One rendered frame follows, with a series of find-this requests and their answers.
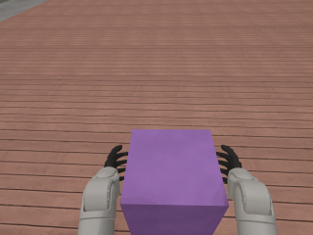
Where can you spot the carton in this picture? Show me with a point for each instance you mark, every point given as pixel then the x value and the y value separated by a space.
pixel 172 183

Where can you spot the right robot forearm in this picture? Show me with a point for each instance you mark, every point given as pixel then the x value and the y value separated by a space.
pixel 254 211

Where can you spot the robot right hand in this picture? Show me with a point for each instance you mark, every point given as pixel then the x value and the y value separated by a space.
pixel 231 157

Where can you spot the robot left hand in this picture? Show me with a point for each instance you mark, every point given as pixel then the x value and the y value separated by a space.
pixel 113 162

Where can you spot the left robot forearm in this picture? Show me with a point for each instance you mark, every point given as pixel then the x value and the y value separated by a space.
pixel 98 203

